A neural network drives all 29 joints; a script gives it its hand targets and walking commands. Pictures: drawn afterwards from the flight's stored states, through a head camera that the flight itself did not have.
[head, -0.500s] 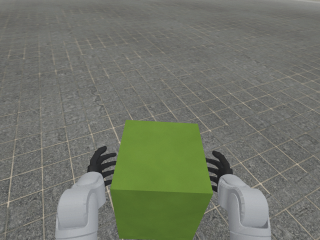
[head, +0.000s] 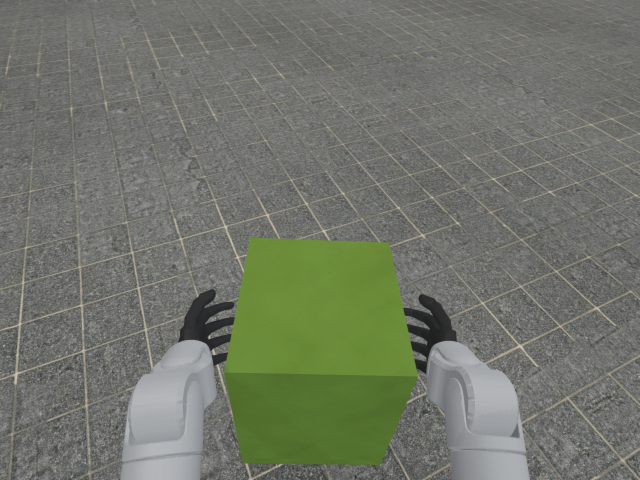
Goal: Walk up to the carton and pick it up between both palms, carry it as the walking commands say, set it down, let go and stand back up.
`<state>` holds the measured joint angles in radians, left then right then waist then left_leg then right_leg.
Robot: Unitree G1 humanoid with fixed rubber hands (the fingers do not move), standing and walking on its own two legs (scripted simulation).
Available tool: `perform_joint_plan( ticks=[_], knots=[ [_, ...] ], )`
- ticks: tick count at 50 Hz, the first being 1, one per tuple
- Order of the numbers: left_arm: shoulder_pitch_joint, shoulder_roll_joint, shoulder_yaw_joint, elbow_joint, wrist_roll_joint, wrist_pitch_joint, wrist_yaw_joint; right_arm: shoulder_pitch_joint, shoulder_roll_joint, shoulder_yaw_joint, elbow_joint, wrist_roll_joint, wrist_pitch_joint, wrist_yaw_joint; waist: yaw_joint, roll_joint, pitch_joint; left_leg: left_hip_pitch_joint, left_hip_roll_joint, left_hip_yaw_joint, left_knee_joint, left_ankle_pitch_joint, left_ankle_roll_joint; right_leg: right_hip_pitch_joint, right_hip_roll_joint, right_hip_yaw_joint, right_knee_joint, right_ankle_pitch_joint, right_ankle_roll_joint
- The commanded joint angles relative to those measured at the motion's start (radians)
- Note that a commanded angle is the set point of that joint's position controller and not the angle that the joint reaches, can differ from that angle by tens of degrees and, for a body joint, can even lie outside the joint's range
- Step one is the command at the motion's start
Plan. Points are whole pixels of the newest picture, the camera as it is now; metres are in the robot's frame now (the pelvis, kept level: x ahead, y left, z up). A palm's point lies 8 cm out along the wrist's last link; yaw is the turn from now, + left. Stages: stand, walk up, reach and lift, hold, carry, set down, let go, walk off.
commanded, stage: carry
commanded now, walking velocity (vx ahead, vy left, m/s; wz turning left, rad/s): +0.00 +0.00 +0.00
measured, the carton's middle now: (316, 352) +0.32 +0.01 -0.04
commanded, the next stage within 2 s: hold in 1.78 s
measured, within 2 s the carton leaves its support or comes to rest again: neither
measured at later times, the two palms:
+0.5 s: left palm (195, 350) +0.28 +0.15 +0.05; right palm (437, 347) +0.28 -0.14 +0.05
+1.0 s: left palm (194, 360) +0.27 +0.15 +0.05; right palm (445, 358) +0.27 -0.14 +0.06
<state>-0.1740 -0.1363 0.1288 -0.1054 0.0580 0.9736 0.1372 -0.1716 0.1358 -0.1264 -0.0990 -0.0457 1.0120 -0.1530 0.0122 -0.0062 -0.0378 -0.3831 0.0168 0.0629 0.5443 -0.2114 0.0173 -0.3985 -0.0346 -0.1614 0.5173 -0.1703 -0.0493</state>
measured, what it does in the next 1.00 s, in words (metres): stands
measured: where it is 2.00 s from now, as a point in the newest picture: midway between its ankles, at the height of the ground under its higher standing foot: outside the picture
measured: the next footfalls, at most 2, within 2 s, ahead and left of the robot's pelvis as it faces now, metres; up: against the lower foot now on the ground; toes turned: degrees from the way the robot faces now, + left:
none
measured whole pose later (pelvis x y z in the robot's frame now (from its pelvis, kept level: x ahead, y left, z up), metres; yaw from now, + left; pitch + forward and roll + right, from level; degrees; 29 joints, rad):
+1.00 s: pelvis +0.00 +0.00 +0.00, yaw +1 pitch +1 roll +0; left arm -0.13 -0.13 0.11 -0.05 0.07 0.93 0.13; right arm -0.13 0.13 -0.10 -0.04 -0.06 0.95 -0.15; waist 0.00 -0.02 -0.11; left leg -0.36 0.01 0.06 0.55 -0.22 0.02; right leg -0.37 -0.04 -0.17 0.53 -0.18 -0.05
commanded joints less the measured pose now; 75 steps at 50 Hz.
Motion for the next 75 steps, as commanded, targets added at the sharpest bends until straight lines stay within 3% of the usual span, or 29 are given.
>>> perform_joint_plan(
  ticks=[1, 3, 4, 8, 11, 15, 18, 26, 29, 31, 34, 35, 39, 40, 41, 45, 48, 49, 56, 59, 62, 63, 65, 66, 68, 69, 71, 72, 75],
  knots=[
    [-0.393, -0.768, -0.509, -0.169, -0.209, -0.067, -0.145, -0.460, 0.759, 0.529, -0.236, 0.196, -0.116, 0.137, -0.013, -0.065, -0.554, 0.161, 0.108, -0.105, -0.049, 0.157, 0.042, 0.294, -0.134, 0.142, -0.039, 0.190, -0.015],
    [-0.394, -0.744, -0.516, -0.246, -0.211, -0.073, -0.133, -0.526, 0.714, 0.535, -0.365, 0.229, -0.128, 0.139, -0.006, 0.024, -0.550, 0.196, 0.103, -0.094, -0.033, 0.225, 0.050, 0.272, -0.133, 0.134, -0.022, 0.225, -0.010],
    [-0.373, -0.716, -0.505, -0.154, -0.184, -0.068, -0.136, -0.440, 0.701, 0.492, -0.210, 0.175, -0.124, 0.138, -0.010, 0.038, -0.515, 0.165, 0.104, -0.104, -0.021, 0.228, 0.052, 0.272, -0.131, 0.122, -0.013, 0.227, -0.012],
    [-0.368, -0.695, -0.453, -0.047, -0.152, -0.086, -0.152, -0.445, 0.675, 0.475, -0.130, 0.134, -0.134, 0.142, -0.014, -0.051, -0.439, 0.137, 0.093, -0.081, -0.039, 0.147, 0.031, 0.240, -0.139, 0.132, -0.052, 0.192, -0.006],
    [-0.410, -0.733, -0.516, -0.168, -0.213, -0.083, -0.141, -0.405, 0.708, 0.479, -0.191, 0.160, -0.129, 0.135, -0.015, 0.003, -0.360, 0.084, 0.101, -0.110, -0.064, 0.140, 0.035, 0.202, -0.127, 0.124, -0.046, 0.113, 0.005],
    [-0.361, -0.715, -0.435, -0.014, -0.147, -0.092, -0.145, -0.497, 0.665, 0.471, -0.143, 0.147, -0.143, 0.146, -0.010, -0.028, -0.421, 0.133, 0.105, -0.091, -0.030, 0.201, 0.033, 0.227, -0.134, 0.135, -0.032, 0.205, -0.011],
    [-0.435, -0.688, -0.474, -0.040, -0.147, -0.112, -0.148, -0.473, 0.675, 0.435, -0.076, 0.138, -0.168, 0.156, -0.008, 0.086, -0.353, 0.108, 0.117, -0.120, -0.084, 0.155, 0.042, 0.197, -0.120, 0.112, -0.025, 0.039, 0.012],
    [-0.460, -0.733, -0.485, -0.116, -0.185, -0.115, -0.143, -0.537, 0.710, 0.484, -0.186, 0.181, -0.166, 0.151, -0.005, -0.035, -0.353, 0.068, 0.105, -0.133, -0.122, -0.034, 0.058, 0.203, -0.122, 0.131, -0.076, -0.069, 0.006],
    [-0.410, -0.747, -0.501, -0.126, -0.176, -0.114, -0.132, -0.518, 0.725, 0.499, -0.210, 0.204, -0.176, 0.152, -0.002, 0.067, -0.357, 0.075, 0.125, -0.147, -0.113, 0.105, 0.052, 0.202, -0.100, 0.121, -0.044, 0.004, 0.002],
    [-0.394, -0.742, -0.500, -0.118, -0.188, -0.106, -0.143, -0.459, 0.714, 0.496, -0.191, 0.174, -0.162, 0.149, -0.009, -0.017, -0.455, 0.136, 0.119, -0.111, -0.087, 0.066, 0.044, 0.224, -0.119, 0.137, -0.065, 0.049, 0.001],
    [-0.420, -0.750, -0.513, -0.177, -0.195, -0.124, -0.133, -0.481, 0.728, 0.493, -0.231, 0.199, -0.175, 0.151, -0.008, 0.060, -0.410, 0.074, 0.109, -0.132, -0.127, -0.012, 0.055, 0.231, -0.122, 0.132, -0.068, -0.008, -0.002],
    [-0.417, -0.722, -0.489, -0.169, -0.194, -0.119, -0.137, -0.489, 0.704, 0.500, -0.237, 0.185, -0.171, 0.144, -0.010, -0.029, -0.399, 0.058, 0.106, -0.110, -0.090, 0.043, 0.040, 0.260, -0.123, 0.126, -0.065, 0.054, -0.001],
    [-0.426, -0.745, -0.515, -0.209, -0.201, -0.110, -0.138, -0.496, 0.749, 0.533, -0.240, 0.215, -0.155, 0.150, -0.009, 0.009, -0.430, 0.123, 0.089, -0.091, -0.089, 0.019, 0.045, 0.215, -0.147, 0.158, -0.080, 0.064, -0.014],
    [-0.326, -0.691, -0.426, 0.010, -0.121, -0.107, -0.145, -0.483, 0.665, 0.481, -0.124, 0.150, -0.164, 0.153, -0.011, -0.019, -0.425, 0.117, 0.095, -0.100, -0.086, -0.013, 0.046, 0.211, -0.136, 0.142, -0.095, -0.031, -0.015],
    [-0.455, -0.741, -0.531, -0.231, -0.217, -0.120, -0.144, -0.462, 0.725, 0.508, -0.256, 0.185, -0.164, 0.147, -0.016, -0.023, -0.406, 0.123, 0.092, -0.103, -0.085, -0.020, 0.049, 0.184, -0.143, 0.168, -0.115, -0.016, -0.014],
    [-0.474, -0.750, -0.516, -0.175, -0.194, -0.099, -0.144, -0.506, 0.742, 0.514, -0.203, 0.184, -0.142, 0.154, -0.008, -0.020, -0.311, 0.023, 0.080, -0.092, -0.136, -0.181, 0.057, 0.133, -0.142, 0.141, -0.163, -0.305, 0.004],
    [-0.389, -0.766, -0.506, -0.164, -0.192, -0.065, -0.127, -0.489, 0.727, 0.516, -0.242, 0.207, -0.118, 0.144, -0.007, 0.048, -0.317, 0.096, 0.083, -0.080, -0.111, -0.044, 0.045, 0.101, -0.142, 0.159, -0.136, -0.156, -0.003],
    [-0.394, -0.697, -0.435, 0.049, -0.116, -0.072, -0.139, -0.499, 0.655, 0.433, -0.052, 0.122, -0.137, 0.153, -0.005, 0.047, -0.323, 0.093, 0.099, -0.096, -0.126, -0.014, 0.049, 0.140, -0.130, 0.137, -0.094, -0.091, 0.005],
    [-0.473, -0.803, -0.565, -0.315, -0.245, -0.110, -0.144, -0.545, 0.808, 0.591, -0.363, 0.262, -0.156, 0.159, -0.013, -0.021, -0.464, 0.110, 0.087, -0.093, -0.075, 0.023, 0.036, 0.248, -0.138, 0.153, -0.094, 0.034, -0.004],
    [-0.372, -0.713, -0.444, -0.062, -0.144, -0.101, -0.133, -0.503, 0.703, 0.477, -0.153, 0.182, -0.152, 0.150, -0.006, 0.040, -0.420, 0.114, 0.111, -0.104, -0.107, 0.071, 0.041, 0.216, -0.108, 0.122, -0.060, 0.033, 0.006],
    [-0.411, -0.794, -0.604, -0.396, -0.265, -0.091, -0.133, -0.491, 0.784, 0.606, -0.461, 0.273, -0.145, 0.142, -0.007, 0.025, -0.508, 0.157, 0.114, -0.101, -0.083, 0.112, 0.043, 0.252, -0.123, 0.127, -0.041, 0.092, 0.009],
    [-0.394, -0.736, -0.504, -0.147, -0.177, -0.089, -0.138, -0.474, 0.727, 0.514, -0.214, 0.185, -0.142, 0.151, -0.009, 0.004, -0.507, 0.156, 0.112, -0.104, -0.071, 0.171, 0.045, 0.239, -0.127, 0.140, -0.033, 0.142, -0.005],
    [-0.395, -0.792, -0.568, -0.261, -0.234, -0.099, -0.146, -0.419, 0.772, 0.547, -0.299, 0.211, -0.146, 0.152, -0.012, -0.012, -0.509, 0.127, 0.117, -0.125, -0.077, 0.110, 0.045, 0.257, -0.119, 0.148, -0.047, 0.119, -0.015],
    [-0.367, -0.684, -0.445, -0.018, -0.117, -0.102, -0.157, -0.446, 0.680, 0.478, -0.076, 0.131, -0.147, 0.169, -0.009, -0.026, -0.452, 0.134, 0.103, -0.092, -0.090, 0.069, 0.043, 0.217, -0.129, 0.141, -0.070, 0.084, -0.003],
    [-0.382, -0.726, -0.504, -0.093, -0.166, -0.112, -0.165, -0.423, 0.705, 0.484, -0.130, 0.144, -0.161, 0.170, -0.010, 0.028, -0.421, 0.096, 0.104, -0.123, -0.119, -0.011, 0.057, 0.202, -0.123, 0.155, -0.071, -0.002, 0.000],
    [-0.414, -0.771, -0.554, -0.251, -0.233, -0.107, -0.159, -0.449, 0.756, 0.560, -0.289, 0.207, -0.155, 0.158, -0.012, -0.053, -0.419, 0.089, 0.089, -0.094, -0.092, 0.003, 0.036, 0.204, -0.133, 0.163, -0.091, 0.019, -0.005],
    [-0.438, -0.752, -0.522, -0.140, -0.181, -0.110, -0.169, -0.462, 0.760, 0.514, -0.156, 0.168, -0.159, 0.170, -0.013, 0.028, -0.361, 0.044, 0.101, -0.116, -0.113, -0.024, 0.048, 0.185, -0.131, 0.150, -0.103, -0.059, -0.006],
    [-0.433, -0.790, -0.540, -0.230, -0.219, -0.108, -0.160, -0.561, 0.772, 0.590, -0.349, 0.240, -0.159, 0.163, -0.014, -0.059, -0.383, 0.077, 0.105, -0.103, -0.090, -0.029, 0.035, 0.187, -0.132, 0.173, -0.128, -0.065, -0.013],
    [-0.440, -0.780, -0.531, -0.177, -0.198, -0.089, -0.155, -0.517, 0.765, 0.549, -0.249, 0.198, -0.139, 0.161, -0.010, -0.005, -0.367, 0.108, 0.101, -0.096, -0.096, 0.000, 0.044, 0.150, -0.136, 0.157, -0.106, -0.054, -0.013]
  ],
)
